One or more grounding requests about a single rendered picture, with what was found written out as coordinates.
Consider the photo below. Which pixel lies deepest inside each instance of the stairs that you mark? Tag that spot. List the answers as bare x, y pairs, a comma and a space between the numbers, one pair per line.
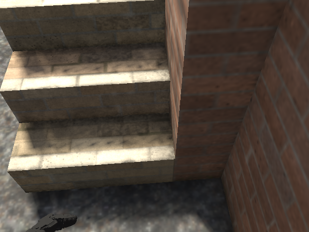
89, 84

